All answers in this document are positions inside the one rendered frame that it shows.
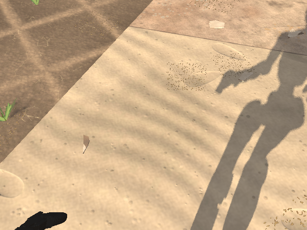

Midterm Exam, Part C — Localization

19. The robot left hand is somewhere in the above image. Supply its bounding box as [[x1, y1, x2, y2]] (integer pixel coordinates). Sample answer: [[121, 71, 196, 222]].
[[14, 211, 67, 230]]

